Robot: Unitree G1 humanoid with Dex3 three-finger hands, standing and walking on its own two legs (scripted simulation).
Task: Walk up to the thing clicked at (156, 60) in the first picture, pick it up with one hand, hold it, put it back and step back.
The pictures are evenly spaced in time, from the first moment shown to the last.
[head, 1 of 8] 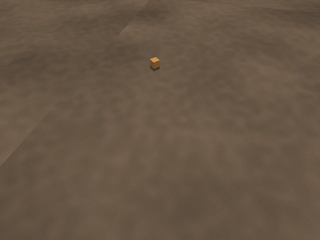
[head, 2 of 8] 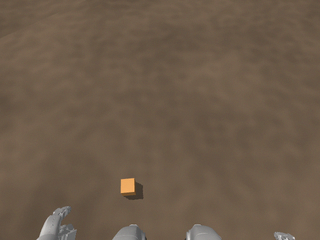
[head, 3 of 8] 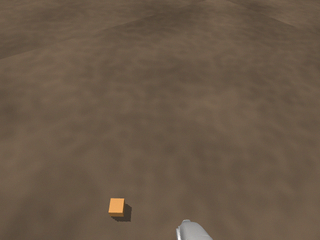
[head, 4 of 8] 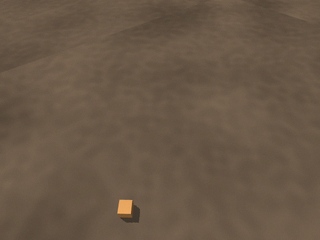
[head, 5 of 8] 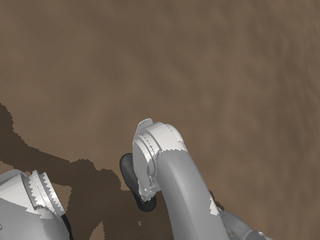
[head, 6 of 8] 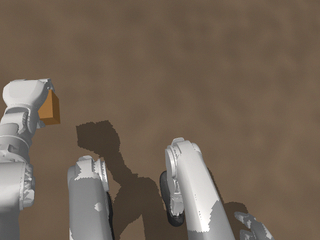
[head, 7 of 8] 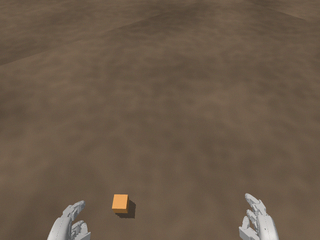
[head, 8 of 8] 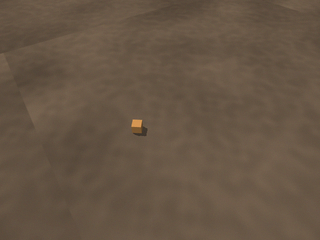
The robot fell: no
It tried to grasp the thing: yes
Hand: left
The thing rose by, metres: 0.66
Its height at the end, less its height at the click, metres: +0.00
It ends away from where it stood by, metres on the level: 0.02
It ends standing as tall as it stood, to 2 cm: yes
